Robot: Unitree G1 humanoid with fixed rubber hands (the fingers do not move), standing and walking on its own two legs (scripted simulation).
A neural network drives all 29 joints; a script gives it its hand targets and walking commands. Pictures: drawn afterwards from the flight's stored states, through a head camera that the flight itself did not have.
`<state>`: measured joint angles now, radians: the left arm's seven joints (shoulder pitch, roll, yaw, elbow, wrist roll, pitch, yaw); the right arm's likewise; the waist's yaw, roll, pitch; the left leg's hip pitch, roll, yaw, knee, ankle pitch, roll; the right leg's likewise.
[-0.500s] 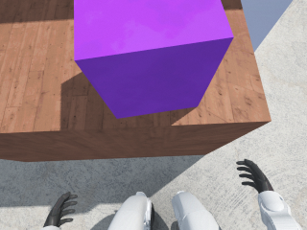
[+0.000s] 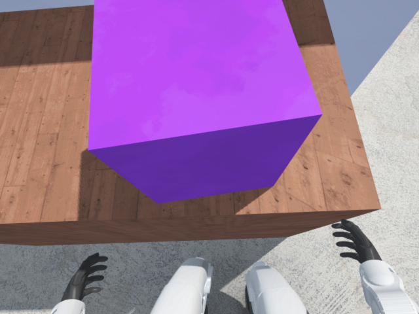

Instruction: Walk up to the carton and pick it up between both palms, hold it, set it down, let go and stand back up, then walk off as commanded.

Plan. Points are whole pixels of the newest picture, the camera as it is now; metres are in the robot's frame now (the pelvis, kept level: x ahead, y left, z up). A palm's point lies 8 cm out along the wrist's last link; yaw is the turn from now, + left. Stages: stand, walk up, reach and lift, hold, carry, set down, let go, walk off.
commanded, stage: walk off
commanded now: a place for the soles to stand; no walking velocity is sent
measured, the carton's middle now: (202, 110) +0.41 +0.04 +0.10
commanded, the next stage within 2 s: none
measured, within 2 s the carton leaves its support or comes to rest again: neither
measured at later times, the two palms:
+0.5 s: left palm (82, 261) +0.19 +0.30 -0.13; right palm (385, 303) +0.13 -0.27 -0.11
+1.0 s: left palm (63, 296) +0.13 +0.32 -0.12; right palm (379, 295) +0.15 -0.26 -0.08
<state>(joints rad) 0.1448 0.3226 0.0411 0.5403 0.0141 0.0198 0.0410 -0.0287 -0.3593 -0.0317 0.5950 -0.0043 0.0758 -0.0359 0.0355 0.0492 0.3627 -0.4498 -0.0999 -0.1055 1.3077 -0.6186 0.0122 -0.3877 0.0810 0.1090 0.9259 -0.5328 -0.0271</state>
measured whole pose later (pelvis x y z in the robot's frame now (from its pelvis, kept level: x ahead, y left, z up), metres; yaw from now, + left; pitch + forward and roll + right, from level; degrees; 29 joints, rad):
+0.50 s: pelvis +0.06 +0.02 +0.00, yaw +1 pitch +4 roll -1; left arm 0.09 0.32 0.05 0.55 0.01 0.03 0.04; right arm 0.30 -0.36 -0.05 0.60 0.00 0.02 -0.06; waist 0.04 -0.01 0.37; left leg -0.40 -0.10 -0.11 0.95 -0.58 0.04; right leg -0.53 0.10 0.05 0.90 -0.39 -0.03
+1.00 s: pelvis +0.02 +0.04 +0.00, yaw +4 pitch -2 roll -1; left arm 0.16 0.32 0.06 0.56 0.00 0.04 0.04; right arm 0.23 -0.37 -0.04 0.62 -0.01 0.01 -0.05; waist 0.03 -0.04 0.33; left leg -0.44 -0.09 -0.11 0.94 -0.46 0.04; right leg -0.48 0.13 0.17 1.29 -0.58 -0.03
